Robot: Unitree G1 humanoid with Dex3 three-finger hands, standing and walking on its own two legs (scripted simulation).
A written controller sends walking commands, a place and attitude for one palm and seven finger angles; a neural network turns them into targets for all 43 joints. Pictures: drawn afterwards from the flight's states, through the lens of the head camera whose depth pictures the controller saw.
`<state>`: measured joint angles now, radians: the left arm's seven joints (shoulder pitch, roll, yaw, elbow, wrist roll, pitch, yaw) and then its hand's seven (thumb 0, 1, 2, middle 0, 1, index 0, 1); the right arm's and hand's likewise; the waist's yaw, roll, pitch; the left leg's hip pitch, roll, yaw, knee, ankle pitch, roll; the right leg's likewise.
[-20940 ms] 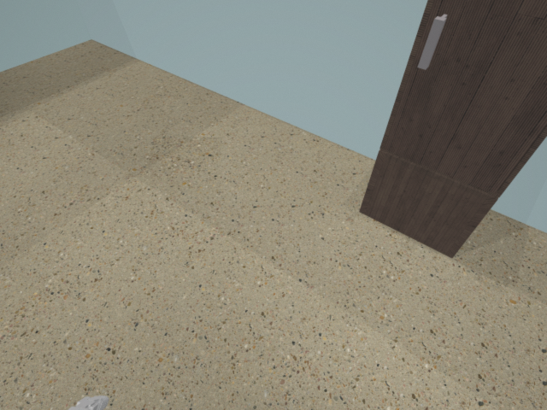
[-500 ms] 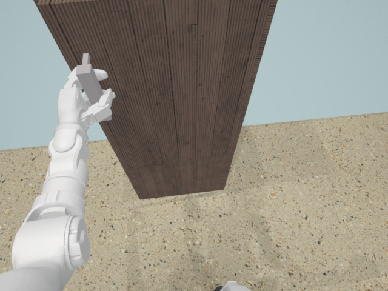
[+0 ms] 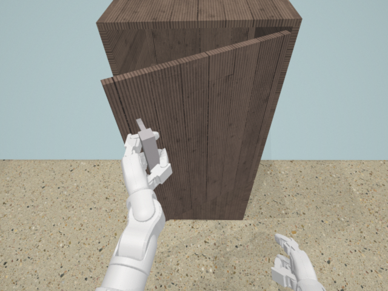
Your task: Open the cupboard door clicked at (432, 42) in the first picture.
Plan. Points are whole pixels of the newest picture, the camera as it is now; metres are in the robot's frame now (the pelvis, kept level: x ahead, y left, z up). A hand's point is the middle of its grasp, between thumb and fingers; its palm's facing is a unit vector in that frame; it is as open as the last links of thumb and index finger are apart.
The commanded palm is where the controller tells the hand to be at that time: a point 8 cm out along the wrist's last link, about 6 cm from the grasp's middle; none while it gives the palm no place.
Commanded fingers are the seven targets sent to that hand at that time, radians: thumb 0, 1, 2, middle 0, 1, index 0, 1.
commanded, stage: pull the door open along its arc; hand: left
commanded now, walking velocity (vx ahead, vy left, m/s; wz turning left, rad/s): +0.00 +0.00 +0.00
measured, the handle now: (148, 149) +0.39 +0.13 +0.09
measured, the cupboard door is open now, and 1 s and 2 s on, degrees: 28 37 40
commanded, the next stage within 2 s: open thumb and fingers to let go in 0.38 s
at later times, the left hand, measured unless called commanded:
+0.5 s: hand (184, 187) +0.29 +0.04 +0.10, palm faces +0.29 -0.95 -0.05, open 6.5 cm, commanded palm +0.25 +0.08 +0.09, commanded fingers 0.00 0.76 0.84 -0.39 -1.34 -0.39 -1.34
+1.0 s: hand (173, 182) +0.30 +0.06 +0.10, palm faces +0.36 -0.93 -0.04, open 12.6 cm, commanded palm +0.25 +0.08 +0.09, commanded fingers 0.00 -0.50 0.30 -0.26 -0.95 -0.26 -0.95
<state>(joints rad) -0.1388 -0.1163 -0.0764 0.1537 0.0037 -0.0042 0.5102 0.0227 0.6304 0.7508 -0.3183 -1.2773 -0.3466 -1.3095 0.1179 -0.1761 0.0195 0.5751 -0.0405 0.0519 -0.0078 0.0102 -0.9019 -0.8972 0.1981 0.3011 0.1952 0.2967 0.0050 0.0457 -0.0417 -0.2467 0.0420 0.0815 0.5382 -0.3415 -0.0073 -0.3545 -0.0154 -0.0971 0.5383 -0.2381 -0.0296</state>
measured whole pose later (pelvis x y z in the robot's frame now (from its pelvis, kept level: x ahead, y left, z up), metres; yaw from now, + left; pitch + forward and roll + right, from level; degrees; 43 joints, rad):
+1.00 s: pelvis -0.02 +0.00 +0.00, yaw +2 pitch -1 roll +0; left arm -0.12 -0.12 -0.27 0.12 0.05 0.07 0.62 0.00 -0.27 0.39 -0.31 -1.21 -0.31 -1.21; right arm 0.13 -0.17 0.02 0.65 -0.04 0.06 -0.01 0.01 -0.90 -0.90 0.20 0.30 0.20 0.30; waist 0.03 0.05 0.00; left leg -0.23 0.03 0.04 0.57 -0.33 -0.01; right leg -0.31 -0.04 -0.13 0.56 -0.23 -0.03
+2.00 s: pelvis -0.03 +0.00 +0.00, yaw +0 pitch -2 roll +1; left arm 0.04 0.02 -0.22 -0.01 -0.05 -0.03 0.11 -0.02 -0.50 0.30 -0.16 -0.32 -0.15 -0.32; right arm 0.19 -0.19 0.06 0.57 0.00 -0.03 -0.01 0.01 -0.90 -0.90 0.20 0.30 0.20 0.30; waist 0.03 0.03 0.02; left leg -0.20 0.03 0.08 0.56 -0.32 0.00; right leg -0.31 -0.03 -0.09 0.57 -0.22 -0.03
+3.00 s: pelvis -0.02 +0.01 -0.01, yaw +2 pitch +0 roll +0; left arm 0.42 0.18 0.02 -0.37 -0.19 -0.05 -0.12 -0.02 -0.50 0.30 -0.15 -0.30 -0.15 -0.30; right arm 0.24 -0.22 0.06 0.55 0.02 -0.23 -0.06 0.02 -0.90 -0.90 0.20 0.30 0.20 0.30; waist 0.05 0.05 -0.02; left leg -0.27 0.03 0.04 0.68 -0.40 0.00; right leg -0.36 -0.04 -0.12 0.65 -0.29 -0.02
